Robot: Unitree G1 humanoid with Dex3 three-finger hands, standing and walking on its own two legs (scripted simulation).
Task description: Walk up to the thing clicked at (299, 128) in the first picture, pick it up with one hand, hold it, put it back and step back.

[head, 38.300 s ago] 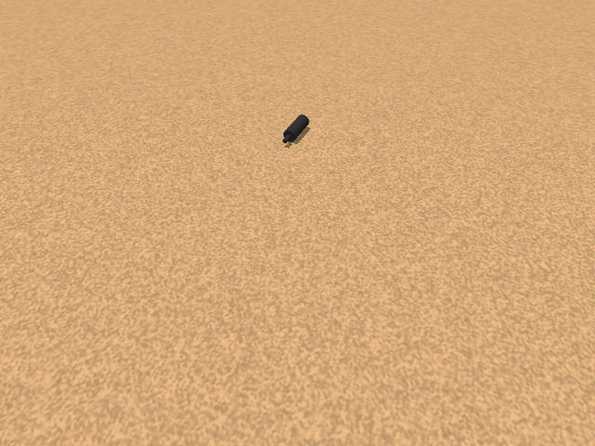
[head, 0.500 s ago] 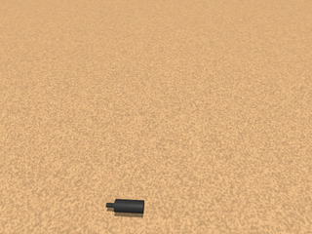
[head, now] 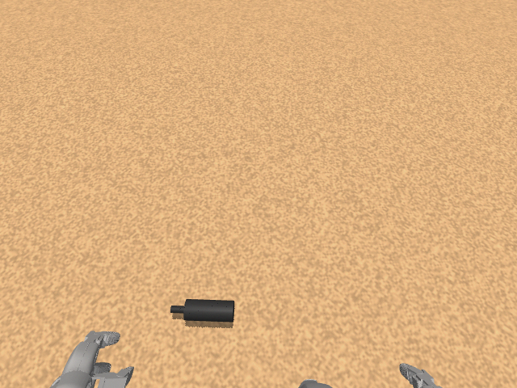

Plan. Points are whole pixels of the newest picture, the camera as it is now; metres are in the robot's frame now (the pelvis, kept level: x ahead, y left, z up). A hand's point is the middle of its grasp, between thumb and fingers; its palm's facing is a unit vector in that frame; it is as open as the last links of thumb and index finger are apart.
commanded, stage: rise first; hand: left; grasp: from above
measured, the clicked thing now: (202, 310) +0.42 +0.19 -0.72
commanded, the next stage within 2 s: none
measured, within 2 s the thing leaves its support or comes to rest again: neither
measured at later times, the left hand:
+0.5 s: hand out of the picture +0.13 +0.25 -0.27, palm faces -0.33 -0.77 -0.55, open 14.2 cm
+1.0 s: hand (164, 341) +0.27 +0.25 -0.46, palm faces -0.49 -0.29 -0.82, open 13.9 cm
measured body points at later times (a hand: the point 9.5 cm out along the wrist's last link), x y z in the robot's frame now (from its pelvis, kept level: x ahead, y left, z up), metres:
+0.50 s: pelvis -0.02 +0.01 -0.12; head +0.11 +0.03 +0.32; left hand +0.15 +0.29 -0.23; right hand +0.19 -0.23 -0.21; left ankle -0.02 +0.14 -0.72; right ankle +0.03 -0.13 -0.72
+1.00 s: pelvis -0.09 +0.00 -0.31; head +0.12 +0.01 +0.09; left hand +0.29 +0.26 -0.41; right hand +0.05 -0.27 -0.45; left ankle -0.02 +0.14 -0.72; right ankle +0.03 -0.13 -0.72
